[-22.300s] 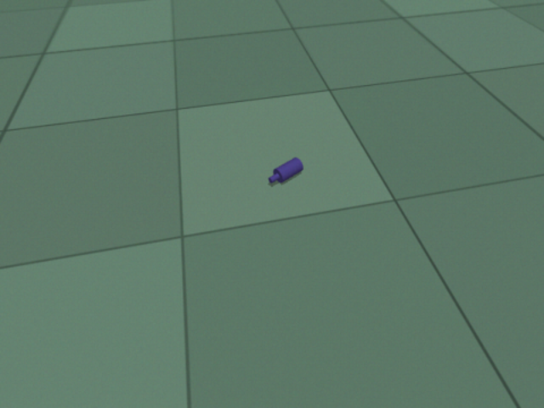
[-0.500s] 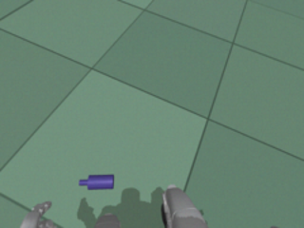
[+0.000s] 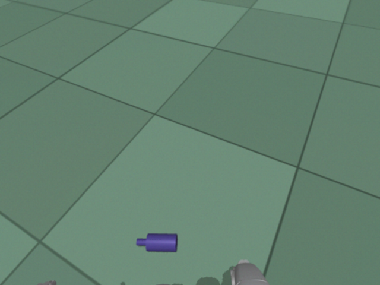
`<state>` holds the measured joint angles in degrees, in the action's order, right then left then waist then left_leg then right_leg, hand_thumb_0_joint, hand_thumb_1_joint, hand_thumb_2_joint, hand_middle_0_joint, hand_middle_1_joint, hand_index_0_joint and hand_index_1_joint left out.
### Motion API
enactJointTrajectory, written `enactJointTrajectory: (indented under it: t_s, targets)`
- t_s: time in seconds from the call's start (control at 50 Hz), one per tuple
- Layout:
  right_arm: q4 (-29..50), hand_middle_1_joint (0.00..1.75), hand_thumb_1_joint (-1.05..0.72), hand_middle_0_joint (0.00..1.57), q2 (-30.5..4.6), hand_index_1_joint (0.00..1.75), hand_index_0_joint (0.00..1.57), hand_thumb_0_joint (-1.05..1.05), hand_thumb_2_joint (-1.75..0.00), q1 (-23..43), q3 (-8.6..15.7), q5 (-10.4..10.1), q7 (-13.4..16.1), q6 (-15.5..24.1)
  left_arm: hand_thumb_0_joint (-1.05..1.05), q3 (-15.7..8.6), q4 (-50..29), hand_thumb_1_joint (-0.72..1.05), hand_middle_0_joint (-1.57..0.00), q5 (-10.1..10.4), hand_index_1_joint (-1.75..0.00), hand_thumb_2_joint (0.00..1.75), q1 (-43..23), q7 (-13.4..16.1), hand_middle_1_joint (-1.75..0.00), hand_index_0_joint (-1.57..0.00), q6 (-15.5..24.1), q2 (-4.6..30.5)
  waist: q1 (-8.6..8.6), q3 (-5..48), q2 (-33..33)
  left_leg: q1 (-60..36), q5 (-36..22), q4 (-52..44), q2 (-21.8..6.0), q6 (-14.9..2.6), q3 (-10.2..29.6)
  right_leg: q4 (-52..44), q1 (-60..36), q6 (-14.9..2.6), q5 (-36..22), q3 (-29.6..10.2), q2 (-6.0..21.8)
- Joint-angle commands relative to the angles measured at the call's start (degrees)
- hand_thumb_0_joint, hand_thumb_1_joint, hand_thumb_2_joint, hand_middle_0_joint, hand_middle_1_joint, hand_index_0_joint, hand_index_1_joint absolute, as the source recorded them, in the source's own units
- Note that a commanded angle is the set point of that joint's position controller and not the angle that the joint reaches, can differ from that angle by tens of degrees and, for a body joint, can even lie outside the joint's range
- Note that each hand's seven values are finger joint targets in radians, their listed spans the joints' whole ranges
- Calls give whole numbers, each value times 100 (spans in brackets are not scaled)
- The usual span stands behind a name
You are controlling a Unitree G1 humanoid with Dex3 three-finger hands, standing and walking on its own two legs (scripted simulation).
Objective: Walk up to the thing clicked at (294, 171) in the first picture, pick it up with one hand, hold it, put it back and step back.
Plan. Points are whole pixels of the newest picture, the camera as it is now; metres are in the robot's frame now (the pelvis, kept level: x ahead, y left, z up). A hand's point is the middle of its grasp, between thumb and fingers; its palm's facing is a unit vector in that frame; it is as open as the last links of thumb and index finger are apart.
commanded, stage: walk up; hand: left
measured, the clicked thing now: (156, 242) +0.41 +0.22 -0.70
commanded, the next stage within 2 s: stand in 1.86 s
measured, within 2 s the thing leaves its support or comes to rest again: neither
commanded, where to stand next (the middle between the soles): +0.05 -0.02 m, yaw -2 degrees
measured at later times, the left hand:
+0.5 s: hand (112, 270) +0.18 +0.21 -0.13, palm faces -0.13 -0.91 -0.39, open 7.3 cm
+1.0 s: hand out of the picture +0.13 +0.28 -0.14, palm faces -0.03 -0.91 -0.41, open 7.3 cm
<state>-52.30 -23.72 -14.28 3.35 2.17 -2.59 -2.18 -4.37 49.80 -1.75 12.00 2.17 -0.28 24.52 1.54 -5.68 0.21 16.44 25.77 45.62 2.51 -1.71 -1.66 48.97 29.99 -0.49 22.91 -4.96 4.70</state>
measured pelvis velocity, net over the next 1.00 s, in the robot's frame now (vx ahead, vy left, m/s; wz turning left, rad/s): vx -0.01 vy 0.00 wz -0.02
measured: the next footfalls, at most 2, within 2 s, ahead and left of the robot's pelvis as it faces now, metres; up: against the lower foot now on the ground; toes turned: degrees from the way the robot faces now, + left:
right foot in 0.46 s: +0.17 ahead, -0.17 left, +0.00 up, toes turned -5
left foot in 0.86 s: +0.06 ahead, +0.10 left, +0.00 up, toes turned -1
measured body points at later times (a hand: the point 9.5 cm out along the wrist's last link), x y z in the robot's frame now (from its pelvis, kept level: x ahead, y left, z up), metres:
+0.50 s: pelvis +0.05 -0.05 +0.02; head +0.08 -0.05 +0.46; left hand +0.18 +0.26 -0.10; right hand +0.03 -0.39 -0.09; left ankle +0.00 +0.11 -0.69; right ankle +0.13 -0.17 -0.70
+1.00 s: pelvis -0.01 +0.00 +0.01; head +0.02 +0.01 +0.46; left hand +0.13 +0.32 -0.11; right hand +0.00 -0.33 -0.10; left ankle +0.02 +0.10 -0.70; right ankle +0.06 -0.15 -0.65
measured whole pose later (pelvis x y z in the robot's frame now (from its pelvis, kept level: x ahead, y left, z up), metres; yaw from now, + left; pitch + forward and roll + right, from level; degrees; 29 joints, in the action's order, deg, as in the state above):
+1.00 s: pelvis -0.01 +0.00 +0.01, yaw -1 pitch -4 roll -1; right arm -54.3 -22.5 -13.9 3.5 2.7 -1.4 -2.9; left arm -3.5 54.7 0.1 5.0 2.4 -2.2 23.6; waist -2.9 -8.0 -1.0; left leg 19.8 21.6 44.7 0.4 -2.2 -0.5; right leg 61.4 32.6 -1.4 27.7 -5.5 -1.5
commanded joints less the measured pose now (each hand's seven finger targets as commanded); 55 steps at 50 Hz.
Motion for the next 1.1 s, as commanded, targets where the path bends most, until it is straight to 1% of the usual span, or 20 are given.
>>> enactJointTrajectory:
  t_s: [0.0, 0.04, 0.06, 0.22, 0.32, 0.38, 0.42, 0.46, 0.48, 0.58, 0.7, 0.82, 0.84, 0.86, 0.88, 0.9, 0.92, 0.96, 0.98, 1.08]
  targets:
    - [529, 30, -90, 20, -1898, 30, 20, 0, -90, 497, 433, 20, 230, 304, 0, -302, -314, 90, -20, 40, -30, 90, -759, 31, -30, -20, 165, 1419, -314, -946, 181, 1661, 3070, -3663, -2497, -1136, 4081, 1094, 595, -99, 582, -491, -299]
    - [442, 30, -90, 20, -1317, 30, 20, 0, -90, 769, 242, 15, 310, 509, 0, -176, 90, 90, -20, 135, -30, 90, -85, -144, -30, -20, 123, 872, 12, -664, -297, 565, 1061, -3083, -1522, -464, 2433, 997, 613, -31, -335, -708, -457]
    - [391, 30, -90, 20, -1350, 30, 20, 0, -90, 467, 257, -46, 342, 589, 0, -155, 204, 90, -20, 127, -30, 90, 161, -179, -30, -20, 86, 872, -59, -453, -156, 39, 790, -3082, -1517, -284, 2244, 983, 718, -28, -472, -602, -528]
    - [139, 30, -90, 20, -1593, 30, 20, 0, -90, -802, 485, -62, 284, 743, 0, -227, -111, 90, -20, 24, -30, 90, -314, -412, -30, -20, 204, 1285, -684, -98, 859, -2075, 700, -3260, -1935, -910, 2241, 229, 1442, 72, -234, -289, -350]
    - [326, 30, -90, 20, -1396, 30, 20, 0, -90, -601, 379, -73, 216, 664, 0, -84, -123, 90, -20, 93, -30, 90, -242, -438, -30, -20, 385, 1009, -518, -214, 1299, -1492, -1913, -2653, -1586, -1004, 913, -836, 241, 30, -166, 478, -268]
    - [396, 30, -90, 20, -1207, 30, 20, 0, -90, -368, 262, -117, 233, 454, 0, -49, 160, 90, -20, 137, -30, 90, 191, -291, -30, -20, 465, 784, -244, 102, 1301, -671, -3922, -1442, -1126, -597, 89, -1916, -1361, -43, -1120, 1006, -659]
    - [508, 30, -90, 20, -822, 30, 20, 0, -90, -362, 110, -270, 247, 374, 0, -184, 427, 90, -20, 147, -30, 90, 858, -137, -30, -20, 489, 1132, 157, 682, 263, 126, -3026, -15, -752, -234, -94, -2296, -2908, -133, -2681, 634, -422]
    - [587, 30, -90, 20, -506, 30, 20, 0, -90, -631, -19, -334, 334, 279, 0, -239, 215, 90, -20, 127, -30, 90, 880, -15, -30, -20, 520, 1601, 17, 1132, -700, 931, 654, 1174, -135, 29, 574, -2664, -3127, -841, -4382, -2222, 1731]
    - [444, 30, -90, 20, -917, 30, 20, 0, -90, -653, 135, -321, 405, 138, 0, -190, 99, 90, -20, 168, -30, 90, 404, 2, -30, -20, 478, 1619, -37, 1038, -290, 513, 1005, 1418, -390, -20, 847, -2583, -2428, -1291, -3580, -2170, 1821]
    - [97, 30, -90, 20, -1089, 30, 20, 0, -90, -700, 214, -331, 411, 6, 0, -153, -67, 90, -20, 158, -30, 90, -457, 67, -30, -20, 317, 1353, -261, 631, -826, 599, 519, 1748, -278, 124, 979, -2267, -1380, -1117, -3233, -853, 1179]
    - [148, 30, -90, 20, -1069, 30, 20, 0, -90, -580, 266, -253, 432, -76, 0, -227, -343, 90, -20, 65, -30, 90, -856, 103, -30, -20, 106, 1213, -157, 803, -1353, 725, 305, 1817, -122, 290, 582, -2044, -1183, -1351, -3443, -525, 1157]
    - [-71, 30, -90, 20, -1023, 30, 20, 0, -90, -792, 334, -78, 250, 37, 0, -249, -356, 90, -20, 64, -30, 90, -1265, 67, -30, -20, -92, 1360, -339, 1065, -1189, -315, -523, -910, -244, 172, -32, -1621, -685, -888, -111, -569, 974]
    - [-100, 30, -90, 20, -1147, 30, 20, 0, -90, -756, 390, 24, 212, 61, 0, -191, -315, 90, -20, 88, -30, 90, -1104, 70, -30, -20, -134, 1170, -349, 962, -649, -652, -460, -1132, -214, 93, 291, -1165, -65, -653, 635, -495, 746]
    - [8, 30, -90, 20, -1353, 30, 20, 0, -90, -643, 423, 119, 204, 86, 0, -108, -284, 90, -20, 130, -30, 90, -917, 72, -30, -20, -155, 898, -367, 634, 384, -403, 849, -2159, -745, -212, 1623, -225, 565, -422, 1300, -218, 121]
    - [330, 30, -90, 20, -1981, 30, 20, 0, -90, -17, 518, 102, 192, 88, 0, -94, -267, 90, -20, 184, -30, 90, -874, 113, -30, -20, -126, 791, -325, 341, 1598, 349, 2016, -3186, -2081, -867, 3606, 991, 952, -146, 1242, 421, -763]
    - [404, 30, -90, 20, -2166, 30, 20, 0, -90, 380, 546, 40, 190, 103, 0, -241, -203, 90, -20, 82, -30, 90, -1310, 165, -30, -20, -51, 1223, -525, -94, 1347, 1373, 2193, -3546, -2533, -1429, 4340, 1558, 499, -117, 1316, -252, -589]
    - [475, 30, -90, 20, -1899, 30, 20, 0, -90, 691, 486, 73, 222, 134, 0, -294, -78, 90, -20, 99, -30, 90, -1300, 145, -30, -20, -13, 1390, -371, -403, 878, 1838, 1734, -3397, -2397, -1362, 3898, 1805, 133, -129, 1063, -358, -518]
    - [504, 30, -90, 20, -1269, 30, 20, 0, -90, 892, 324, 111, 288, 210, 0, -270, 241, 90, -20, 247, -30, 90, -569, 71, -30, -20, -9, 1130, -24, -159, 537, 1013, 185, -2603, -1317, -665, 1945, 1946, 203, -139, 272, -442, -739]
    - [375, 30, -90, 20, -1186, 30, 20, 0, -90, 594, 322, 59, 322, 287, 0, -237, 317, 90, -20, 213, -30, 90, -273, -1, -30, -20, -15, 1078, -29, 120, 460, 348, 329, -2565, -1219, -475, 1761, 1678, 304, -137, 16, -370, -758]
    - [250, 30, -90, 20, -1682, 30, 20, 0, -90, -611, 586, 32, 201, 483, 0, -242, 77, 90, -20, 7, -30, 90, -418, -294, -30, -20, 194, 1272, -687, 741, 952, -2129, 2153, -2904, -1957, -1170, 2895, 660, 1195, 88, 670, 20, -566]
